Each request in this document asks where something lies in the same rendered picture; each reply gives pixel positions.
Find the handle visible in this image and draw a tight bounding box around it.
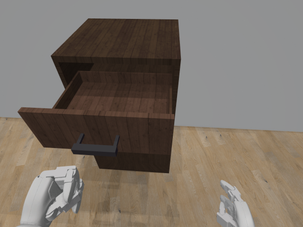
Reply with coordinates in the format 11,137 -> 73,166
71,133 -> 120,157

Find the cabinet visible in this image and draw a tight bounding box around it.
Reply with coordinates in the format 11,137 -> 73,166
51,18 -> 181,173

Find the drawer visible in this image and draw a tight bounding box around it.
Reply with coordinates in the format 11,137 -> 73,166
18,71 -> 174,155

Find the robot left hand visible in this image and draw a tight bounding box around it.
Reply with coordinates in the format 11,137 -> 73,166
20,166 -> 84,227

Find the robot right hand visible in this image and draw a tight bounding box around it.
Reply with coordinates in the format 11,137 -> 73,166
217,180 -> 255,227

